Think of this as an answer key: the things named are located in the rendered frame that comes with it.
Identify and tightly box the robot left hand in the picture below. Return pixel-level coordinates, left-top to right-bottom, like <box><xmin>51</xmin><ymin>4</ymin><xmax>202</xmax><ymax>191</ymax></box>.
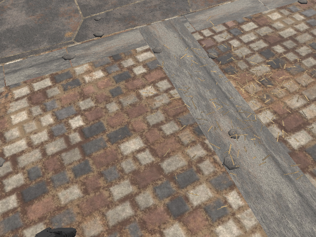
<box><xmin>35</xmin><ymin>227</ymin><xmax>77</xmax><ymax>237</ymax></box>

